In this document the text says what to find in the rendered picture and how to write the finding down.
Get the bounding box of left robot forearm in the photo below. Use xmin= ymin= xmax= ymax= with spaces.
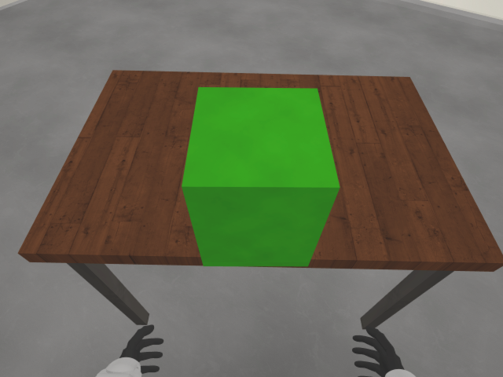
xmin=96 ymin=357 xmax=141 ymax=377

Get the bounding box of robot left hand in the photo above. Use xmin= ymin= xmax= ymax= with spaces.
xmin=120 ymin=325 xmax=163 ymax=374

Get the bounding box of carton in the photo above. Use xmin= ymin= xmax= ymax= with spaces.
xmin=182 ymin=87 xmax=340 ymax=266

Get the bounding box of robot right hand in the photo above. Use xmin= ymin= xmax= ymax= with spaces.
xmin=352 ymin=326 xmax=405 ymax=377

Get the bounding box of table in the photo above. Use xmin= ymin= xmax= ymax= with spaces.
xmin=18 ymin=70 xmax=503 ymax=329

